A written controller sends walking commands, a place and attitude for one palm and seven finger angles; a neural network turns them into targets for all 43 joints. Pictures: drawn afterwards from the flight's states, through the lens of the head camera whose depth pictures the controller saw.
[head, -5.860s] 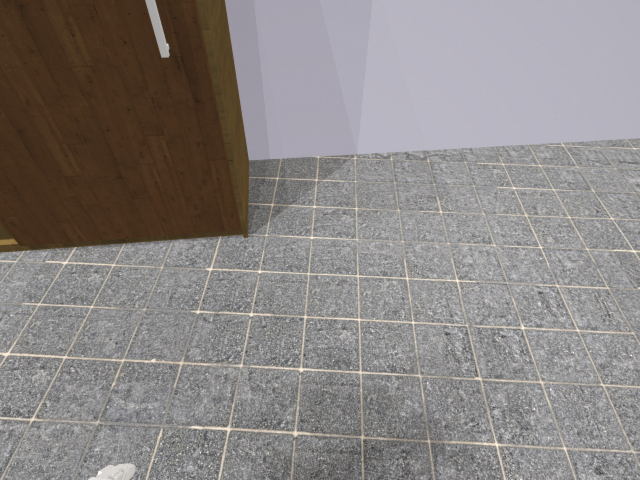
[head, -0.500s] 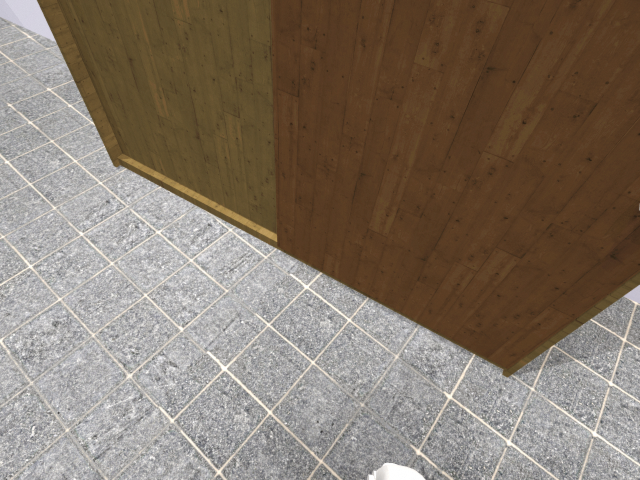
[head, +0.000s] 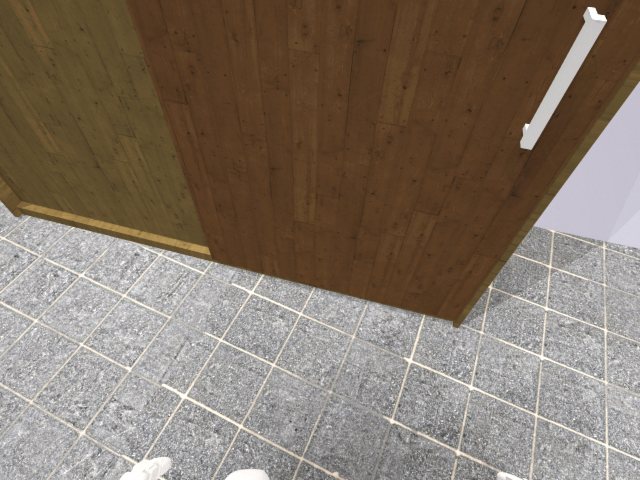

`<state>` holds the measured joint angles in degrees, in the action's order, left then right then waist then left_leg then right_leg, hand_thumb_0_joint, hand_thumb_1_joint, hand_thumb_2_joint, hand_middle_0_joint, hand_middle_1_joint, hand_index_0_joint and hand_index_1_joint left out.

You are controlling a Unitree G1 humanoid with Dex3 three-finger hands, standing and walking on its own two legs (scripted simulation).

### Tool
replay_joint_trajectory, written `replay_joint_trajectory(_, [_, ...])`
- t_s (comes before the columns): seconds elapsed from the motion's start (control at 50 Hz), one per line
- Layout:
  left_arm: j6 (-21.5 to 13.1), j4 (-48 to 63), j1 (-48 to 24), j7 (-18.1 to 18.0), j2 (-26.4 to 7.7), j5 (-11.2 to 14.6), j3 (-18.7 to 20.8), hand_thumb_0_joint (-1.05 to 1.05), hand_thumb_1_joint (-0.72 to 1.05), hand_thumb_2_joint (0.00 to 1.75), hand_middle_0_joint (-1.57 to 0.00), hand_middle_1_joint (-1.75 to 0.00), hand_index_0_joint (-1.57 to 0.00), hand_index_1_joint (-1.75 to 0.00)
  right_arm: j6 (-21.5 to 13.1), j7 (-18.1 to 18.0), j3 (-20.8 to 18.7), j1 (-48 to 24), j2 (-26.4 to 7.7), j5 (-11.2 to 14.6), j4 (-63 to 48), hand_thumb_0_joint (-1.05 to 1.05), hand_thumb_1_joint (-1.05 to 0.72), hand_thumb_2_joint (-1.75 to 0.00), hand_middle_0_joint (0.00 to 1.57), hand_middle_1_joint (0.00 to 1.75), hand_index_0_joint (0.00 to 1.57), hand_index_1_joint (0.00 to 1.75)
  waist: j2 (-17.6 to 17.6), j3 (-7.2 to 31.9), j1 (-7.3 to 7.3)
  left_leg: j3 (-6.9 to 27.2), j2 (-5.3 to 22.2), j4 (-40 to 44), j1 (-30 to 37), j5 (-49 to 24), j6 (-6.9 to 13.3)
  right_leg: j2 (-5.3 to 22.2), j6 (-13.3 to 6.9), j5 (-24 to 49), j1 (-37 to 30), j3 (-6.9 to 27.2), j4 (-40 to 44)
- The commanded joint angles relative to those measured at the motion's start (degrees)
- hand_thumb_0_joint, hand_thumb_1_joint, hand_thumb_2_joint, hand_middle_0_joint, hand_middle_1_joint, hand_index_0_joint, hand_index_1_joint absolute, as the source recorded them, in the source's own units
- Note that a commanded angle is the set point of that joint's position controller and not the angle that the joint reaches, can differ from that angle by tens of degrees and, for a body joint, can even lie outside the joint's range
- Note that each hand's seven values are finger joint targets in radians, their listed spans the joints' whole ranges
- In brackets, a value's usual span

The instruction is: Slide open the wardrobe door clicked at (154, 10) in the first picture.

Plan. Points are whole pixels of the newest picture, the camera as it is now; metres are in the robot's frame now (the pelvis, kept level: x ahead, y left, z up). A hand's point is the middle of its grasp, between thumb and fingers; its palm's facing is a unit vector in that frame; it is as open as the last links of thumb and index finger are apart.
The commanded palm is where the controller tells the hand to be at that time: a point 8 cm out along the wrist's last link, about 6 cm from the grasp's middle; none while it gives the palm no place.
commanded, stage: turn to face it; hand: right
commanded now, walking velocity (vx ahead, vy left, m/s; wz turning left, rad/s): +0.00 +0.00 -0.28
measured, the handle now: (555, 84) +0.69 -0.33 +0.14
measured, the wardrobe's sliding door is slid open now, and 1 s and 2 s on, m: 0.00 0.00 0.00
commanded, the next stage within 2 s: take the last steps up to it in 0.12 s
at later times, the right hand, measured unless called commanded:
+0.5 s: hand out of the picture -0.05 -0.22 -0.18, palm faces +0.24 +0.95 -0.20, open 7.4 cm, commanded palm none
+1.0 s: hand (470, 431) +0.23 -0.22 -0.17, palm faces +0.14 +0.97 -0.18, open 7.4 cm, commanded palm none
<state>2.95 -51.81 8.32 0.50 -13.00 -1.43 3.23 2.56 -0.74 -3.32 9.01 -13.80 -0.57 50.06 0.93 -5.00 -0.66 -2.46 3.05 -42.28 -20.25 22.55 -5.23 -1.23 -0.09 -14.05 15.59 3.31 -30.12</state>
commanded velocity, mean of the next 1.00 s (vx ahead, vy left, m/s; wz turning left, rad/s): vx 0.23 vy -0.02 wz -0.09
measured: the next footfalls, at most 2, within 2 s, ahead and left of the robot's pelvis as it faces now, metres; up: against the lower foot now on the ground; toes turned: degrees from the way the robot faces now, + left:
left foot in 0.04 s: +0.06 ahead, +0.13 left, +0.00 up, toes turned +3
right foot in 0.44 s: -0.01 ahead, -0.13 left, +0.00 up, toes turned -15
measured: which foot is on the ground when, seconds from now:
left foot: up 0.00-0.02, down 0.04-0.46, up 0.48-0.94, down 0.96-1.00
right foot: down 0.00-0.04, up 0.06-0.42, down 0.44-0.98, up 1.00-1.00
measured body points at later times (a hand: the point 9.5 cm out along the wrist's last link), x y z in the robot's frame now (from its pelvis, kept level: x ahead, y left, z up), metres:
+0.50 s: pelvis -0.01 -0.03 +0.00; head -0.01 -0.05 +0.45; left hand +0.09 +0.21 -0.14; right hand -0.06 -0.27 -0.17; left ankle +0.01 +0.11 -0.72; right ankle -0.05 -0.12 -0.74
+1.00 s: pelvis +0.13 -0.03 -0.02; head +0.16 -0.02 +0.43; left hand +0.03 +0.18 -0.17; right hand +0.22 -0.27 -0.15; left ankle +0.23 +0.05 -0.74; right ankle -0.04 -0.12 -0.71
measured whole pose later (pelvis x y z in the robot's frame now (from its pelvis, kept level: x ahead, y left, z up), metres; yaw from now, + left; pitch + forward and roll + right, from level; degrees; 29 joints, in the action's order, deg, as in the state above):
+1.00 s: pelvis +0.13 -0.03 -0.02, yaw -10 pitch -2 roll -1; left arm -1.7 -68.0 27.9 -1.4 -6.2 -0.8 1.8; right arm -2.9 0.7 -2.6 5.4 -8.5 -1.3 56.5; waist 0.7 -5.1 -3.1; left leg -8.1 3.0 -36.2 -22.8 10.3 2.7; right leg 1.4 -0.4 -29.2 1.6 -4.2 -39.7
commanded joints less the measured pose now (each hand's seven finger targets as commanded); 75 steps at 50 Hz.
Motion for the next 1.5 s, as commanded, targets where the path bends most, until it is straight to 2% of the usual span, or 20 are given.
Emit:
replay_joint_trajectory(0.0, [-1.46, 4.37, 0.69, -0.09, -7.44, 1.05, 2.7, 0.0, 0.9, 0.9, -0.2, -0.3, -0.2, -0.3, -3.2, -0.95, -1.71, 9.0, -9.1, -0.72, -1.85, 0.0, -0.9, -0.9, 0.2, 0.3, 0.2, 0.3, -4.37, 10.1, 2.75, 7.27, 8.1, 23.4, 19.12, -15.5, 2.93, 5.51, -1.76, 7.22, 7.06, 6.01, -7.49])
replay_joint_trajectory(0.02, [-1.4, 5.94, 1.16, 0.15, -3.86, 1.06, 1.86, 0.0, 0.9, 0.9, -0.2, -0.3, -0.2, -0.3, -3.63, -1.23, -2.56, 8.59, -14.02, -1.4, -2.22, 0.0, -0.9, -0.9, 0.2, 0.3, 0.2, 0.3, -18.92, 8.14, 2.66, 21.31, 22.51, 25.29, 20.65, -26.99, 9.66, -2.66, 2.14, -18.18, 17.13, -1.53, -20.11])
replay_joint_trajectory(0.04, [-0.35, 5.16, 0.48, -0.24, -6.97, 0.51, 2.65, 0.0, 0.9, 0.9, -0.2, -0.3, -0.2, -0.3, -3.41, -1.3, -2.6, 8.38, -13.07, -0.76, -2.56, 0.0, -0.9, -0.9, 0.2, 0.3, 0.2, 0.3, -16.1, 8.66, 3.46, 20.67, 24.49, 26.51, 12.0, -21.78, 13.39, 0.08, 1.42, -20.18, 13.43, 2.56, -29.28])
replay_joint_trajectory(0.14, [0.3, 0.27, 3.12, 0.69, -5.2, 0.23, 2.33, 0.0, 0.9, 0.9, -0.2, -0.3, -0.2, -0.3, -3.32, -1.36, -1.12, 0.75, -6.94, -0.8, -3.28, 0.0, -0.9, -0.9, 0.2, 0.3, 0.2, 0.3, -10.59, 3.22, -0.07, 5.49, 14.14, 25.21, 7.09, -18.05, 11.02, 2.56, 3.14, -7.69, 12.99, -1.15, -37.92])
replay_joint_trajectory(0.32, [-1.37, -0.23, -1.22, 1.08, -2.55, 0.47, 0.77, 0.0, 0.9, 0.9, -0.2, -0.3, -0.2, -0.3, -3.87, -0.7, -2.36, 10.59, -9.73, -1.44, 3.68, 0.0, -0.9, -0.9, 0.2, 0.3, 0.2, 0.3, -12.2, 4.75, 5.02, 8.74, 17.77, 28.0, 14.57, -3.98, 13.14, 3.56, 2.25, -14.15, 7.39, -7.1, -12.33])
replay_joint_trajectory(0.38, [-2.8, -2.78, 6.37, 0.71, -1.71, 0.35, 0.18, 0.0, 0.9, 0.9, -0.2, -0.3, -0.2, -0.3, -3.62, -0.38, -2.43, 7.67, -9.39, -0.96, 4.73, 0.0, -0.9, -0.9, 0.2, 0.3, 0.2, 0.3, -9.62, 5.38, 1.11, 3.6, 14.55, 23.55, 7.19, 1.72, 9.92, 2.43, 1.22, -6.45, -5.93, -10.19, 3.54])
replay_joint_trajectory(0.4, [-3.28, -4.26, 10.11, 0.32, -3.18, 0.4, 0.47, 0.0, 0.9, 0.9, -0.2, -0.3, -0.2, -0.3, -3.23, -0.07, -1.98, 6.72, -7.79, -0.42, 4.73, 0.0, -0.9, -0.9, 0.2, 0.3, 0.2, 0.3, -3.97, 5.45, -0.66, -0.31, 11.62, 18.79, 0.45, 5.2, 7.23, 3.21, 0.7, -4.56, -14.0, -8.63, 8.99])
replay_joint_trajectory(0.44, [-3.48, -5.5, 17.97, -0.59, -11.68, -0.38, 2.2, 0.0, 0.9, 0.9, -0.2, -0.3, -0.2, -0.3, -3.03, 0.68, -0.22, 2.87, -0.71, -0.5, 1.16, 0.0, -0.9, -0.9, 0.2, 0.3, 0.2, 0.3, 18.71, 1.22, -4.53, -8.44, 0.7, -5.99, -18.35, 11.35, 2.62, 23.25, -8.56, -16.95, -18.11, 18.46, 20.6])
replay_joint_trajectory(0.56, [-5.93, -6.73, 13.31, -2.02, -4.4, 0.52, -0.35, 0.0, 0.9, 0.9, -0.2, -0.3, -0.2, -0.3, -3.27, 1.76, 0.04, 4.21, -1.22, -1.08, 6.42, 0.0, -0.9, -0.9, 0.2, 0.3, 0.2, 0.3, 5.49, -2.2, -0.22, -0.81, 4.29, -19.75, -17.19, -5.98, 2.93, 15.91, -8.66, 3.53, -13.08, 5.11, 21.36])
replay_joint_trajectory(0.84, [-6.73, -13.14, 22.01, -2.66, -2.22, -0.17, -0.06, 0.0, 0.9, 0.9, -0.2, -0.3, -0.2, -0.3, -3.93, 1.66, 0.27, -7.48, 1.96, -0.46, 2.93, 0.0, -0.9, -0.9, 0.2, 0.3, 0.2, 0.3, 5.27, -5.52, -2.38, -3.6, 2.24, 1.99, -11.42, -7.99, 4.69, 17.36, -9.44, 24.09, -15.3, 0.46, 16.44])
replay_joint_trajectory(0.9, [-6.54, -13.38, 20.22, -2.69, -3.25, 0.14, 0.1, 0.0, 0.9, 0.9, -0.2, -0.3, -0.2, -0.3, -4.78, 1.43, -0.44, 3.33, 0.65, -0.56, 5.9, 0.0, -0.9, -0.9, 0.2, 0.3, 0.2, 0.3, 3.55, -0.12, 2.88, -6.51, -1.74, 10.04, 5.04, -10.68, 6.32, 14.62, -7.07, 34.89, -13.18, -3.0, 4.23])
replay_joint_trajectory(0.92, [-6.72, -13.32, 20.1, -2.36, -2.86, 0.53, 0.15, 0.0, 0.9, 0.9, -0.2, -0.3, -0.2, -0.3, -5.48, 1.13, -1.1, 11.13, -1.81, -0.82, 8.32, 0.0, -0.9, -0.9, 0.2, 0.3, 0.2, 0.3, -0.27, 4.49, 6.06, -4.55, -0.92, 13.22, 17.01, -14.54, 7.28, 11.91, -5.18, 33.33, -8.08, -4.65, -6.0])
replay_joint_trajectory(0.94, [-7.05, -11.98, 21.03, -1.83, -0.46, 1.24, -0.09, 0.0, 0.9, 0.9, -0.2, -0.3, -0.2, -0.3, -6.33, 0.36, -2.45, 19.62, -6.84, -1.24, 10.55, 0.0, -0.9, -0.9, 0.2, 0.3, 0.2, 0.3, -9.21, 11.32, 8.73, 10.8, 12.3, 15.0, 31.39, -19.04, 11.91, 6.45, -2.41, 15.79, 4.84, -8.82, -21.92])
replay_joint_trajectory(0.96, [-6.93, -10.12, 21.12, -1.84, 1.24, 1.53, -0.3, 0.0, 0.9, 0.9, -0.2, -0.3, -0.2, -0.3, -6.21, 0.06, -3.03, 23.49, -10.94, -0.43, 11.56, 0.0, -0.9, -0.9, 0.2, 0.3, 0.2, 0.3, -14.38, 14.19, 7.55, 29.34, 25.0, 22.75, 33.94, -26.22, 18.5, 0.37, -0.96, -18.79, 14.34, -8.0, -38.77])
replay_joint_trajectory(0.98, [-6.25, -10.05, 18.24, -1.78, 0.53, 1.44, 0.03, 0.0, 0.9, 0.9, -0.2, -0.3, -0.2, -0.3, -6.04, -0.05, -3.11, 19.01, -10.53, 0.05, 10.56, 0.0, -0.9, -0.9, 0.2, 0.3, 0.2, 0.3, -11.26, 12.89, 7.36, 30.35, 24.95, 26.68, 26.44, -12.95, 19.6, 3.53, -1.53, -17.85, 14.61, -2.12, -44.74])
replay_joint_trajectory(1.02, [-5.31, -9.07, 13.58, -1.09, 1.64, 0.56, 0.47, 0.0, 0.9, 0.9, -0.2, -0.3, -0.2, -0.3, -5.63, -0.6, -1.68, 8.55, -4.62, -0.04, 7.98, 0.0, -0.9, -0.9, 0.2, 0.3, 0.2, 0.3, -1.98, 2.05, 3.61, 20.01, 20.26, 30.57, 10.77, -0.02, 16.4, 7.99, -1.5, -8.59, 15.87, -1.57, -44.3])
replay_joint_trajectory(1.1, [-3.17, -10.25, 17.88, -0.73, 4.34, -0.25, -0.18, 0.0, 0.9, 0.9, -0.2, -0.3, -0.2, -0.3, -6.4, -0.68, -0.17, 5.2, 0.77, -0.79, 7.43, 0.0, -0.9, -0.9, 0.2, 0.3, 0.2, 0.3, -7.84, 0.88, -1.27, 4.64, 13.46, 32.51, -0.15, -10.32, 12.57, 8.9, 1.17, -3.61, 8.99, -5.08, -32.08])
replay_joint_trajectory(1.32, [-5.04, -6.94, 7.3, -0.37, 2.16, 0.47, -1.21, 0.0, 0.9, 0.9, -0.2, -0.3, -0.2, -0.3, -5.45, -0.61, 0.12, 8.87, -2.13, -0.44, 10.85, 0.0, -0.9, -0.9, 0.2, 0.3, 0.2, 0.3, -6.85, 2.42, 0.41, 1.01, 10.01, 23.01, 6.77, -22.75, 10.87, 5.52, 2.45, 5.96, -3.48, -8.87, 2.14])
replay_joint_trajectory(1.42, [-4.71, -8.54, 7.17, -2.8, -4.93, 0.85, -1.0, 0.0, 0.9, 0.9, -0.2, -0.3, -0.2, -0.3, -2.66, -1.79, 2.02, 13.68, 1.43, 0.2, 12.69, 0.0, -0.9, -0.9, 0.2, 0.3, 0.2, 0.3, 12.4, 5.08, 0.71, -3.22, 1.46, 7.74, 5.83, 3.42, 2.55, 21.27, -6.5, 44.15, -9.76, 4.12, 10.74])
replay_joint_trajectory(1.48, [-3.75, -8.12, 6.89, -3.97, -5.96, 0.82, 0.1, 0.0, 0.9, 0.9, -0.2, -0.3, -0.2, -0.3, -1.26, -1.74, 1.05, 12.67, -0.5, -0.42, 11.7, 0.0, -0.9, -0.9, 0.2, 0.3, 0.2, 0.3, 7.99, 5.53, -0.05, 0.89, 1.6, -6.25, -0.66, 8.85, 2.85, 23.34, -10.11, 55.31, -13.13, 4.09, 9.21])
